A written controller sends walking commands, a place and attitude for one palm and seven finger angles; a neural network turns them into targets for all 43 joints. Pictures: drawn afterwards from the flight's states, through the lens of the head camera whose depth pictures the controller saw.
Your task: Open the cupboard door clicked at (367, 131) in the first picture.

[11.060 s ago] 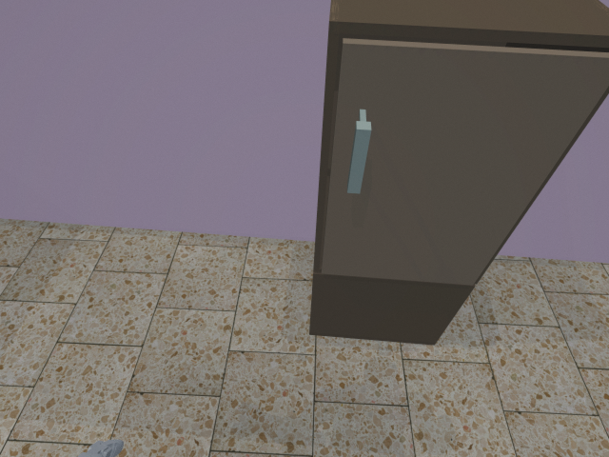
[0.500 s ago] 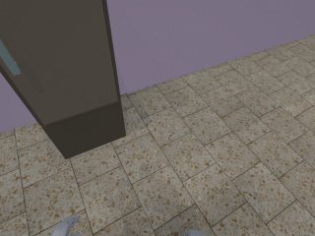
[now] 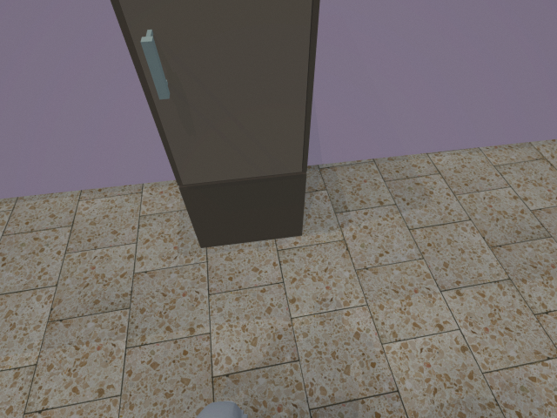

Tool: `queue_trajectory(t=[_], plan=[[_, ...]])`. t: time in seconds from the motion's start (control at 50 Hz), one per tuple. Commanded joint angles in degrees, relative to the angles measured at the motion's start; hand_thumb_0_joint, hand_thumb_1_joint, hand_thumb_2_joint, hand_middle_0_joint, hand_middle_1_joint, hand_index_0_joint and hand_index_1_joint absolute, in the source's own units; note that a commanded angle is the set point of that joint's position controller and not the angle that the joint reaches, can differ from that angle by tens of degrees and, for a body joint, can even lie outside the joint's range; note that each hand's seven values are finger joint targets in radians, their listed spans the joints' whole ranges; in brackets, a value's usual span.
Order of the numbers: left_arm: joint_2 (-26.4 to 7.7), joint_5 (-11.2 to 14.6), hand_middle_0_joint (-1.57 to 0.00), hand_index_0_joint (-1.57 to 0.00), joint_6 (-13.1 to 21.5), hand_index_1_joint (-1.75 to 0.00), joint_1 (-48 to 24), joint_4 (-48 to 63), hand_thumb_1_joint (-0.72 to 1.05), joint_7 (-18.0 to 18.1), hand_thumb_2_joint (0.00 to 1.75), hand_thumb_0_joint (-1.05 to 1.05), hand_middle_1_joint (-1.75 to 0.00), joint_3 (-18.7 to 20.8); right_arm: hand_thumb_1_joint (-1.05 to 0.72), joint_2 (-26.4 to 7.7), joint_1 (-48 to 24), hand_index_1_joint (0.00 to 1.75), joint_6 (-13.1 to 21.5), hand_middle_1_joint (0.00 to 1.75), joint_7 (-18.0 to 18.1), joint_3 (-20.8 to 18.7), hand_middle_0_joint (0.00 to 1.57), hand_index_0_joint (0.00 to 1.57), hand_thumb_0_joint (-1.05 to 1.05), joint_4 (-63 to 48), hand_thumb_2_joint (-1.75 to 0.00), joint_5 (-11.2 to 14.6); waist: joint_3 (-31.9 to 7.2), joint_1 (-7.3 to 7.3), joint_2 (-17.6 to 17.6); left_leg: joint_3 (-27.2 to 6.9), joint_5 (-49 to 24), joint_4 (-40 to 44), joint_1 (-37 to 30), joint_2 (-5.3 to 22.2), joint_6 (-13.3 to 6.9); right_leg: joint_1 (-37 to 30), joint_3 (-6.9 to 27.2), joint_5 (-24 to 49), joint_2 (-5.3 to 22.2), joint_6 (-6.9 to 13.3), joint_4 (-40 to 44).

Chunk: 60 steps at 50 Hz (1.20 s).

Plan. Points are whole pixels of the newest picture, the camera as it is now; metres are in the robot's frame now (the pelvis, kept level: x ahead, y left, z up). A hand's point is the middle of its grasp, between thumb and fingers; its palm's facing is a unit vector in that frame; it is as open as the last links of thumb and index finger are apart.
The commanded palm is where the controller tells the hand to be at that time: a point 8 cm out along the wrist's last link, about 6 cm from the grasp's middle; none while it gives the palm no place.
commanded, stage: turn to face it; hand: left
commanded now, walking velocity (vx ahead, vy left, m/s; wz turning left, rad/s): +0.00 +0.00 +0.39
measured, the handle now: (157, 64) +0.80 +0.32 +0.08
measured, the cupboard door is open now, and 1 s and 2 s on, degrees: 0 0 0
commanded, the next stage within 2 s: take the last steps up to it in 0.36 s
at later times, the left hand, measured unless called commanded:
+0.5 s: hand out of the picture +0.02 +0.29 -0.16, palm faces +0.21 -0.95 -0.22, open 7.4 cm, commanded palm none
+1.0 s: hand out of the picture +0.06 +0.17 -0.16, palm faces +0.17 -0.96 -0.23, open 7.4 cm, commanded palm none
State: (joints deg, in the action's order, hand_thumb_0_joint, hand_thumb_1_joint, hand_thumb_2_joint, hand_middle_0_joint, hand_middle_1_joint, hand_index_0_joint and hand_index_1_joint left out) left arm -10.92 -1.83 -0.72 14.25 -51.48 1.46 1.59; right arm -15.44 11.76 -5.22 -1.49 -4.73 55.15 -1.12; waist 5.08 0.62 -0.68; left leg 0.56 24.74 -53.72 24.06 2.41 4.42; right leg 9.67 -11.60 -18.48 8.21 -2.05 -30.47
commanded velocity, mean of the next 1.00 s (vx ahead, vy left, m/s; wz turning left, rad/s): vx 0.17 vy -0.06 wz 0.11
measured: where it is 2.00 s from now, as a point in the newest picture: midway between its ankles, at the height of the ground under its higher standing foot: (311, 365)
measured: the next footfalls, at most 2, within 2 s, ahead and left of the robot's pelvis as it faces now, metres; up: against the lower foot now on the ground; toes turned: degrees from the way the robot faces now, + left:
left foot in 0.10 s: +0.04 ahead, +0.13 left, +0.00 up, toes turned +7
right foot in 0.98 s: +0.08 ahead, -0.12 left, +0.00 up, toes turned +6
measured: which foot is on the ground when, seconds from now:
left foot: up 0.00-0.08, down 0.10-0.98, up 1.00-1.00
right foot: down 0.00-0.10, up 0.12-0.96, down 0.98-1.00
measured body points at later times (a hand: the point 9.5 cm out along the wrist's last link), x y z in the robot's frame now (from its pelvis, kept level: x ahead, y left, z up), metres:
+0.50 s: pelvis -0.02 +0.08 +0.01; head -0.01 +0.11 +0.46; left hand +0.01 +0.34 -0.15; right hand +0.08 -0.15 -0.12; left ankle +0.00 +0.13 -0.74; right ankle -0.01 -0.10 -0.64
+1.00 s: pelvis +0.03 -0.02 +0.00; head +0.02 -0.05 +0.45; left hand +0.05 +0.22 -0.14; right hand -0.03 -0.26 -0.16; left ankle +0.00 +0.12 -0.73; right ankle +0.04 -0.12 -0.74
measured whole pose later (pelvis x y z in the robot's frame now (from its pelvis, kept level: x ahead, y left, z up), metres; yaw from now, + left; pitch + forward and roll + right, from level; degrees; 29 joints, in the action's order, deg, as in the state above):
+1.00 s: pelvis +0.03 -0.02 +0.00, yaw +10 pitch +0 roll +1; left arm -9.4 -1.5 0.8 14.0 -59.9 -0.4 3.0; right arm -9.8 26.9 -0.3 1.2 -3.0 65.3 -1.9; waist -1.8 3.3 -1.8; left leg -3.5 18.4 -29.4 13.2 0.3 0.2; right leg 12.0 -3.7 -15.7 1.1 0.0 -27.0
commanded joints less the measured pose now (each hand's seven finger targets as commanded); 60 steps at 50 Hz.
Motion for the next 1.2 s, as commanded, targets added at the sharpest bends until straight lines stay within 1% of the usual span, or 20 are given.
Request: queue_trajectory(t=[0.0, 0.04, 0.06, 0.08, 0.1, 0.16, 0.24, 0.44, 0.58, 0.8, 0.88, 0.92, 0.94, 0.96, 0.98, 1.0, 1.02, 1.06, 1.1, 1.18], plan=[[-14.16, -0.07, -0.2, -0.2, 0.52, -0.3, 2.75, 2.14, 0.9, 0.64, 0.9, 0.0, -0.3, 4.4, -0.9, -1.59, -3.47, 0.3, 2.87, 0.3, 0.18, 0.25, 0.2, 0.2, 0.0, -5.85, -0.9, 0.59, -5.23, -2.3, 14.86, 5.08, -0.69, 12.66, -3.23, -2.19, -1.32, -4.38, 6.62, 34.64, 12.23, 7.7, 3.17], [-13.58, 0.72, -0.2, -0.2, 0.13, -0.3, 1.47, 1.98, 0.9, 0.43, 0.9, 0.0, -0.3, 4.37, -0.9, -3.75, 1.81, 0.3, 3.73, 0.3, 0.29, -0.18, 0.2, 0.2, 0.0, -4.59, -0.9, 0.37, -8.53, 1.06, 8.47, 4.56, -13.99, 27.63, -15.74, -1.96, -2.29, 0.96, 2.89, 28.52, 10.51, 3.44, -6.37], [-10.55, 1.3, -0.2, -0.2, -0.23, -0.3, 2.07, 3.21, 0.9, 0.16, 0.9, 0.0, -0.3, 3.89, -0.9, -9.72, 5.59, 0.3, 4.51, 0.3, 0.57, -1.42, 0.2, 0.2, 0.0, -4.12, -0.9, 0.03, -12.62, 3.1, -6.51, -8.93, -28.4, 31.8, -26.34, 8.89, -6.16, 11.91, 0.26, 10.26, 4.84, -0.46, -18.93], [-6.31, 1.35, -0.2, -0.2, -0.46, -0.3, -0.42, 5.35, 0.9, 0.04, 0.9, 0.0, -0.3, 2.4, -0.9, -14.61, 8.98, 0.3, 4.65, 0.3, 1.19, -2.5, 0.2, 0.2, 0.0, -3.53, -0.9, 0.32, -13.22, 4.45, -19.57, -24.08, -56.08, 32.66, -28.41, 20.91, -13.11, 22.64, 3.49, -21.45, -1.61, -3.68, -29.18], [-8.03, 1.07, -0.2, -0.2, -1.13, -0.3, -2.06, 5.12, 0.9, 0.45, 0.9, 0.0, -0.3, 2.5, -0.9, -14.28, 9.59, 0.3, 4.2, 0.3, 1.58, -2.15, 0.2, 0.2, 0.0, -2.72, -0.9, 0.22, -13.93, 4.69, -12.38, -20.26, -55.41, 30.79, -25.66, 22.53, -16.71, 20.41, 9.0, -20.93, -0.31, -2.2, -34.05], [-8.26, 0.78, -0.2, -0.2, -1.47, -0.3, -3.34, 1.56, 0.9, 0.13, 0.9, 0.0, -0.3, 2.94, -0.9, -8.59, 0.95, 0.3, 4.55, 0.3, 2.9, -0.48, 0.2, 0.2, 0.0, -4.51, -0.9, -0.21, -6.34, 1.75, -10.58, -14.61, -43.72, 32.98, -17.9, 14.12, -13.58, 22.13, 11.52, -9.42, -0.14, -2.37, -38.18], [-7.86, 0.81, -0.2, -0.2, -1.46, -0.3, 0.45, -1.18, 0.9, -0.34, 0.9, 0.0, -0.3, 2.86, -0.9, -6.88, 0.35, 0.3, 5.43, 0.3, 3.11, 0.41, 0.2, 0.2, 0.0, -4.5, -0.9, 0.3, -6.94, -0.24, -6.53, -10.58, -44.31, 34.47, -18.84, 10.5, -11.8, 20.0, 10.84, -2.69, -1.63, -3.27, -37.39], [-7.62, 0.64, -0.2, -0.2, -1.81, -0.3, -2.95, -1.24, 0.9, 0.38, 0.9, 0.0, -0.3, 3.04, -0.9, -4.3, 5.37, 0.3, 5.44, 0.3, 3.37, 0.17, 0.2, 0.2, 0.0, -2.09, -0.9, 0.13, -4.98, 0.76, -5.85, -18.4, -28.3, 39.59, -19.16, 10.48, -10.76, 21.04, 12.97, -0.76, -2.66, -3.97, -31.95], [-5.96, 0.14, -0.2, -0.2, -0.82, -0.3, -3.97, -2.78, 0.9, -0.67, 0.9, 0.0, -0.3, 1.78, -0.9, -3.06, 11.37, 0.3, 6.45, 0.3, 3.8, 0.67, 0.2, 0.2, 0.0, 1.93, -0.9, -0.36, -1.66, 2.47, -5.59, -26.0, 7.66, 47.74, -17.62, 11.45, -11.83, 22.28, 13.32, -1.92, -4.06, -1.32, -24.66], [-2.92, 0.69, -0.2, -0.2, 0.0, -0.3, -5.24, -3.42, 0.9, -2.16, 0.9, 0.0, -0.3, 2.03, -0.9, -4.7, 14.32, 0.3, 6.62, 0.3, 3.67, 0.04, 0.2, 0.2, 0.0, 5.41, -0.9, -1.07, 0.36, 2.7, -7.19, -23.4, 11.16, 48.07, -9.76, 12.64, -13.71, 14.59, 10.27, -4.21, -5.11, 0.38, -13.95], [-1.61, 0.88, -0.2, -0.2, 0.7, -0.3, 0.18, -5.6, 0.9, -2.34, 0.9, 0.0, -0.3, 2.4, -0.9, -4.43, 12.74, 0.3, 6.27, 0.3, 3.39, -0.06, 0.2, 0.2, 0.0, 6.27, -0.9, -1.08, -0.57, 0.29, -7.68, -18.25, 9.01, 44.39, -4.17, 10.08, -12.08, 2.14, 7.16, -1.44, -7.32, 0.46, -2.76], [-2.16, 0.78, -0.2, -0.2, 1.6, -0.3, 6.75, -8.6, 0.9, -1.97, 0.9, 0.0, -0.3, 2.62, -0.9, -2.92, 12.38, 0.3, 6.08, 0.3, 3.09, -0.03, 0.2, 0.2, 0.0, 6.74, -0.9, -0.82, -1.51, -2.05, -3.67, -13.53, 8.39, 36.53, 0.42, 5.56, -9.05, -8.13, 6.44, 1.8, -7.97, 0.77, 7.21], [-4.28, 0.49, -0.2, -0.2, 2.24, -0.3, 10.5, -9.8, 0.9, -1.39, 0.9, 0.0, -0.3, 3.08, -0.9, -0.02, 12.63, 0.3, 6.23, 0.3, 2.95, 0.39, 0.2, 0.2, 0.0, 6.52, -0.9, -0.5, -2.38, -3.51, 1.88, -9.41, 7.62, 26.93, 6.68, 2.32, -7.2, -14.9, 13.09, -5.03, -2.37, 2.21, 12.63], [-9.02, 0.03, -0.2, -0.2, 2.67, -0.3, 14.0, -10.69, 0.9, -0.57, 0.9, 0.0, -0.3, 4.0, -0.9, 4.26, 11.85, 0.3, 6.62, 0.3, 2.87, 1.43, 0.2, 0.2, 0.0, 4.88, -0.9, -0.02, -1.43, -4.77, 16.42, -0.13, 8.1, 11.11, 18.06, -3.78, -4.85, -18.96, 31.76, -19.59, 10.64, 6.92, 21.26], [-10.51, 1.03, -0.2, -0.2, 2.64, -0.3, 15.47, -10.49, 0.9, -0.3, 0.9, 0.0, -0.3, 3.84, -0.9, 1.22, 6.36, 0.3, 6.65, 0.3, 2.38, 0.87, 0.2, 0.2, 0.0, 2.88, -0.9, -0.75, 2.52, -5.99, 12.27, -1.27, 7.6, 1.12, 19.67, -0.95, -5.24, -8.8, 39.44, -27.92, 16.23, 10.64, 27.21], [-8.89, 1.07, -0.2, -0.2, 2.81, -0.3, 11.66, -9.76, 0.9, -0.26, 0.9, 0.0, -0.3, 3.68, -0.9, 0.97, 6.53, 0.3, 6.51, 0.3, 1.86, 0.21, 0.2, 0.2, 0.0, 2.66, -0.9, -0.99, 3.63, -3.01, 7.57, -1.86, 2.81, -3.83, 19.35, 0.57, -5.19, -4.71, 36.82, -28.02, 15.05, 11.17, 28.31], [-6.64, 1.18, -0.2, -0.2, 3.32, -0.3, 9.42, -9.85, 0.9, -0.07, 0.9, 0.0, -0.3, 3.36, -0.9, 1.42, 7.56, 0.3, 5.99, 0.3, 1.72, 0.09, 0.2, 0.2, 0.0, 3.53, -0.9, -1.01, 4.15, -1.63, 8.95, -1.65, -1.09, -6.73, 17.41, 1.6, -5.08, -1.46, 35.29, -26.6, 13.03, 9.61, 28.71], [-1.63, 1.2, -0.2, -0.2, 4.34, -0.3, 8.02, -10.17, 0.9, -0.06, 0.9, 0.0, -0.3, 1.76, -0.9, 2.41, 9.35, 0.3, 5.53, 0.3, 1.36, -0.03, 0.2, 0.2, 0.0, 5.58, -0.9, -1.19, 7.06, 0.61, 5.67, -1.27, -9.64, -9.64, 15.12, 3.27, -3.97, 1.12, 24.41, -11.08, 8.04, 7.75, 27.11], [-0.23, 1.24, -0.2, -0.2, 5.15, -0.3, 10.83, -11.41, 0.9, -0.07, 0.9, 0.0, -0.3, 0.97, -0.9, 3.81, 10.14, 0.3, 5.59, 0.3, 1.22, 0.22, 0.2, 0.2, 0.0, 6.34, -0.9, -1.07, 5.69, 0.61, 4.16, -0.36, -13.61, -11.56, 15.29, 2.79, -3.36, -1.83, 17.75, 3.29, 5.15, 6.97, 24.75], [1.43, 0.97, -0.2, -0.2, 6.07, -0.3, 18.12, -14.01, 0.9, 0.47, 0.9, 0.0, -0.3, 0.07, -0.9, 4.0, 6.26, 0.3, 5.31, 0.3, 1.34, 0.32, 0.2, 0.2, 0.0, 5.03, -0.9, -0.72, 4.3, -0.55, 7.44, 0.32, -16.53, -12.98, 18.88, 1.87, -3.26, -7.15, 14.56, 26.13, 3.84, 3.13, 21.1]])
